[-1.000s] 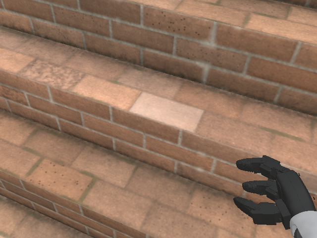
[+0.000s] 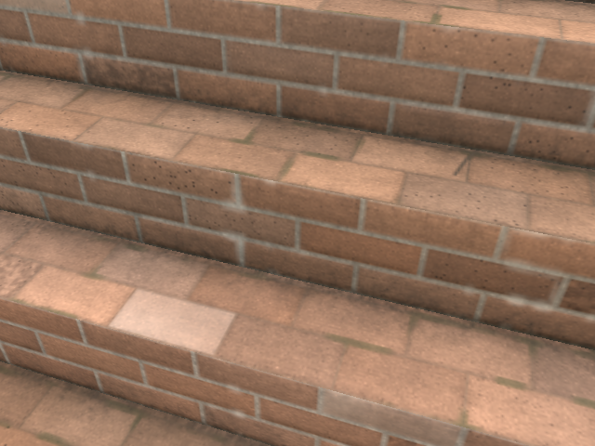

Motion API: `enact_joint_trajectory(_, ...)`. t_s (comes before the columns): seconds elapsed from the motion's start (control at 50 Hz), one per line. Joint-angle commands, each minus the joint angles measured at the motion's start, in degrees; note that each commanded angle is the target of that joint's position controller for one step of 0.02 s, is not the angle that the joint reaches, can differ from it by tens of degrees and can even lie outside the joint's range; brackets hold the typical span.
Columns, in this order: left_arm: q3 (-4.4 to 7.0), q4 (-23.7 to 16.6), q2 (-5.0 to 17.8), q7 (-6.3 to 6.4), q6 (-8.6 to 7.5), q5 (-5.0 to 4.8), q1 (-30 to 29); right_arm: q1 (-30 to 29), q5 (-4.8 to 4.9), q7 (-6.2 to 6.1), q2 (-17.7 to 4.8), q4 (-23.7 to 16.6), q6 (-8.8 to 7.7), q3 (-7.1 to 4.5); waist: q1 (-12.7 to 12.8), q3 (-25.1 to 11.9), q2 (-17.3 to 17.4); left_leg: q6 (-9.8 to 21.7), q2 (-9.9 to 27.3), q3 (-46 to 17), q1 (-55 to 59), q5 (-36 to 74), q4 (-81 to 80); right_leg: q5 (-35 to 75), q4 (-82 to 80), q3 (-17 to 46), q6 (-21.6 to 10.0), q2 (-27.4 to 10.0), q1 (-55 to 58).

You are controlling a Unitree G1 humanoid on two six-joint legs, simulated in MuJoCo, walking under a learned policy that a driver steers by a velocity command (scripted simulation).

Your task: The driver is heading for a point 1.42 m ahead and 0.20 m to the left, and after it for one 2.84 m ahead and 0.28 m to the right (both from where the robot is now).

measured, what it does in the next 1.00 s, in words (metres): steps to the left: left foot 0.22 m lower, then right foot 0.22 m higher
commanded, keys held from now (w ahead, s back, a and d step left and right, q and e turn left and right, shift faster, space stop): w+q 0.38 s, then w+e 0.62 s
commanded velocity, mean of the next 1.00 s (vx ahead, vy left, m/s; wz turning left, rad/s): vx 0.50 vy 0.00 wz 0.11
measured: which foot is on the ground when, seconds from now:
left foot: up 0.00-0.36, down 0.38-0.96, up 0.98-1.00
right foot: down 0.00-0.28, up 0.30-0.98, down 1.00-1.00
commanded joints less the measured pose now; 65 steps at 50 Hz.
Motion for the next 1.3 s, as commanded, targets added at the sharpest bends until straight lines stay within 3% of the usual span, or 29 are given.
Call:
enact_joint_trajectory(0.02,2.99,-6.9,10.2,2.03,-1.08,-0.28,-6.5,-0.9,0.34,-0.83,-4.0,-4.7,1.06,-1.47,-3.2,7.9,-3.5,-2.1,5.3,-3.3,-5.1,-4.2,-3.4,-24.7,-33.5,19.0,-8.3,-15.3,3.7)
enact_joint_trajectory(0.16,5.34,-9.8,11.7,1.88,-1.01,-1.08,-7.9,3.6,1.51,-0.95,-4.3,-9.4,2.01,-2.15,-4.2,5.5,-7.4,-1.4,11.4,-3.4,5.4,-14.2,-19.9,-22.2,-31.1,8.6,-5.0,-17.3,14.1)
enact_joint_trajectory(0.24,5.47,-10.9,10.8,-1.29,0.32,-2.88,-14.1,12.5,2.03,-0.54,-4.5,-5.9,2.38,-2.57,-6.2,5.2,-4.6,2.7,10.4,6.0,32.1,-14.0,-48.7,-18.8,-19.6,-3.0,-0.7,-11.0,6.2)
enact_joint_trajectory(0.3,2.93,-13.5,3.8,-4.39,1.4,-4.23,-18.0,21.8,0.75,1.03,-4.0,2.5,0.45,-3.64,-6.5,7.8,11.0,7.0,9.1,10.1,42.4,17.4,-81.8,-8.4,10.5,-9.3,1.8,-3.7,8.2)
enact_joint_trajectory(0.34,1.72,-14.1,1.6,-4.33,1.77,-5.76,-17.2,19.8,0.22,1.81,-1.3,5.9,-0.61,-2.66,-2.9,8.8,10.9,7.7,11.9,9.3,46.8,35.1,-106.9,-0.3,30.2,-6.0,0.5,-1.2,7.7)
enact_joint_trajectory(0.36,1.74,-14.0,1.8,-4.29,1.74,-5.73,-15.1,19.8,-1.67,2.63,-3.9,6.0,-1.43,-2.78,-2.1,10.0,13.1,7.4,11.9,4.1,52.3,35.8,-111.1,-12.0,47.0,-2.7,-1.5,2.2,-1.9)
enact_joint_trajectory(0.38,0.24,-18.5,-4.8,-4.03,1.88,-5.02,-18.2,19.1,-3.32,3.23,-9.2,6.5,-1.56,-3.31,2.5,13.9,18.2,2.7,12.6,-0.6,51.9,63.4,-99.0,-17.7,70.5,-0.4,-1.8,8.2,-13.1)
enact_joint_trajectory(0.4,-1.12,-20.3,-8.7,-3.99,-0.65,-3.85,-17.3,28.6,-3.71,2.76,-22.7,8.7,-1.89,-5.96,1.7,8.0,27.7,2.0,14.2,-3.9,72.2,101.5,-74.5,-17.6,86.9,1.2,3.7,13.2,-36.8)
enact_joint_trajectory(0.42,-4.21,-25.4,-12.6,-6.06,-4.69,-2.31,-44.2,52.2,-3.4,3.92,-12.8,19.9,-2.53,-4.46,-17.8,6.9,30.7,-6.5,6.1,-3.5,64.9,105.8,-75.0,-20.8,81.2,-3.3,3.9,12.1,-35.7)
enact_joint_trajectory(0.44,-3.45,-25.7,-12.0,-6.9,-5.8,-2.63,-47.8,61.6,-3.94,3.9,-4.3,26.7,-3.13,-1.56,-20.2,1.5,23.7,-7.7,3.1,-3.2,68.7,83.7,-73.4,-16.4,77.4,-3.3,3.9,12.5,-40.0)
enact_joint_trajectory(0.46,-3.84,-24.4,-13.6,-7.34,-6.06,-1.66,-46.4,62.6,-3.47,2.63,-5.1,28.4,-3.83,-2.17,-20.2,-5.8,20.7,-5.6,3.8,-11.0,73.4,66.1,-77.1,-13.3,75.0,-2.2,5.6,11.2,-40.9)
enact_joint_trajectory(0.48,-4.27,-24.4,-13.8,-7.88,-5.01,-1.62,-42.7,56.9,-0.22,0.6,-7.9,26.1,-4.57,-2.98,-16.9,-10.8,18.5,0.8,8.9,-21.8,79.4,48.3,-82.8,-13.4,73.2,1.8,7.9,9.8,-43.5)
enact_joint_trajectory(0.52,-4.22,-24.5,-14.2,-7.53,-2.5,-2.98,-41.6,46.7,0.1,-2.08,-10.2,25.1,-7.65,-3.26,-12.5,-15.2,12.0,4.8,16.7,-43.9,80.1,23.3,-96.0,-11.4,72.2,7.6,9.7,11.3,-38.2)
enact_joint_trajectory(0.54,-2.83,-22.8,-9.5,-7.13,-2.07,-3.1,-37.8,40.3,-0.69,-2.13,-7.6,22.7,-7.91,-2.32,-8.2,-15.2,0.3,4.2,17.7,-40.0,85.7,21.0,-93.6,-1.7,63.6,10.0,7.9,12.8,-38.1)
enact_joint_trajectory(0.6,-2.29,-17.8,-8.8,-6.9,-1.89,-3.66,-32.1,37.6,-0.03,-3.28,-4.7,23.2,-6.68,-1.99,-2.7,-6.5,5.7,5.8,21.4,-34.7,92.2,5.6,-94.5,13.2,65.6,13.5,0.9,15.3,-52.1)
enact_joint_trajectory(0.68,-2.9,-17.9,-12.8,-8.54,-3.23,-6.19,-39.5,54.1,-1.59,-3.27,4.9,27.8,-6.13,-0.14,-8.7,7.6,12.6,8.3,21.2,-25.9,92.7,1.9,-90.1,11.4,99.1,20.5,-6.8,21.7,-80.5)
enact_joint_trajectory(0.76,-5.8,-22.8,-17.2,-9.25,-0.66,-4.55,-48.9,41.3,-3.36,-3.57,5.0,21.9,-4.43,1.79,-6.5,12.1,9.3,5.1,16.1,-11.6,49.3,-15.9,-105.2,22.5,82.5,12.7,-4.4,19.8,-59.3)
enact_joint_trajectory(0.8,-6.25,-22.7,-17.5,-7.8,0.27,-4.99,-50.4,41.9,-2.78,-3.72,5.7,25.2,-3.34,3.23,-5.9,14.9,15.1,6.9,11.9,-4.0,40.7,-2.3,-110.3,24.9,75.5,2.2,-3.6,18.7,-47.2)
enact_joint_trajectory(0.84,-5.32,-19.1,-15.0,-7.17,0.01,-5.32,-42.2,39.9,-1.78,-2.82,4.1,26.8,-2.66,3.95,-2.0,6.8,17.4,6.2,10.1,8.4,42.4,46.6,-105.9,21.8,60.5,-5.5,-6.9,19.6,-23.9)
enact_joint_trajectory(0.92,-2.49,-16.9,-6.2,-5.59,3.66,-5.96,-32.7,41.4,0.57,-6.14,-10.1,26.5,-2.22,1.05,3.3,1.7,23.5,10.2,18.2,4.8,67.8,115.1,-90.1,-13.9,25.4,-6.1,-8.0,26.0,-8.3)
enact_joint_trajectory(0.96,-1.71,-14.5,-4.6,-6.41,4.34,-5.04,-32.6,46.8,1.44,-6.56,-6.5,24.0,-1.69,0.13,-3.0,0.8,15.2,8.3,18.1,1.0,60.2,102.6,-75.4,-16.2,8.6,4.6,-11.7,26.7,3.5)
enact_joint_trajectory(0.98,-0.78,-10.1,-3.3,-6.13,5.5,-4.53,-15.7,35.1,0.73,-5.74,-9.8,19.8,-4.19,-0.32,5.3,-2.8,10.2,12.3,18.7,-1.0,50.1,76.7,-71.7,-11.7,1.6,16.8,-13.4,23.8,13.7)
enact_joint_trajectory(1.0,0.08,-4.7,-1.7,-5.79,6.11,-3.18,-6.8,19.3,-0.1,-3.95,-7.5,13.2,-6.1,0.02,7.7,-0.3,-3.8,13.0,10.7,0.2,33.9,19.0,-56.2,-7.2,-10.5,31.4,-17.6,17.7,16.4)
enact_joint_trajectory(1.02,0.07,-4.2,-0.2,-4.24,5.18,2.58,-6.0,8.8,0.21,-1.56,-2.9,8.1,-7.11,0.23,6.5,3.2,-14.7,8.9,-1.5,-7.6,22.2,-10.8,-16.3,-16.6,-28.4,61.3,-25.7,6.9,4.0)
enact_joint_trajectory(1.04,-1.92,-1.6,-5.1,-3.74,2.99,3.12,-5.9,3.4,0.95,0.84,1.8,2.2,-8.82,1.67,5.0,9.6,-12.1,9.1,-5.7,-15.6,12.5,-17.7,6.5,-24.6,-31.6,66.0,-24.6,6.3,-6.2)
enact_joint_trajectory(1.06,-2.46,-1.3,-6.4,-3.5,1.34,2.22,-8.0,1.7,0.71,2.62,5.4,-2.3,-9.65,3.21,-0.2,13.6,-7.8,9.8,-4.7,-15.2,5.8,-17.0,14.7,-23.9,-28.2,58.4,-21.3,7.5,-11.8)
enact_joint_trajectory(1.1,-2.58,0.6,-7.4,-3.59,-0.04,-0.57,-11.8,7.0,-2.37,4.46,5.2,-2.4,-9.19,4.36,-7.9,14.2,1.3,9.1,-1.0,-11.7,1.2,-12.9,13.6,-13.9,-24.7,43.9,-14.6,12.0,-13.6)
enact_joint_trajectory(1.14,-2.2,-0.5,-5.4,-3.39,0.08,-0.73,-14.9,9.3,-2.44,4.89,2.5,-1.8,-8.21,4.63,-11.0,12.6,3.0,5.1,0.7,-7.3,2.8,-8.1,9.6,-7.8,-25.4,37.0,-14.1,13.2,-18.1)
enact_joint_trajectory(1.3,-0.3,-6.8,1.9,-2.25,-0.45,-1.27,-5.9,-0.5,-0.54,1.32,0.1,-1.5,-6.78,6.57,-2.1,0.3,-2.5,0.6,3.2,2.2,17.2,-2.3,-28.8,1.1,-28.0,36.9,-17.9,12.6,-11.2)
Keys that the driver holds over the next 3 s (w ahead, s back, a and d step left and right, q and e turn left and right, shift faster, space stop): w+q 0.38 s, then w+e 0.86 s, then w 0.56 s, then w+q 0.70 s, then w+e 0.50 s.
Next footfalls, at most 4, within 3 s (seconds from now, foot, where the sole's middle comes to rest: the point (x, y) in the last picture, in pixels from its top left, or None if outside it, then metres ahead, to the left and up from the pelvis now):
0.38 left None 0.00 0.27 -0.95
1.00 right None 0.19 0.14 -0.72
1.42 left None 0.28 0.37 -0.73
1.86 right None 0.42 0.10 -0.50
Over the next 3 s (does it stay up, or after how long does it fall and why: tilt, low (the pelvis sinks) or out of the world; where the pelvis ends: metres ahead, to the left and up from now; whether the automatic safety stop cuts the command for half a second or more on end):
stays up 0.73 0.44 0.49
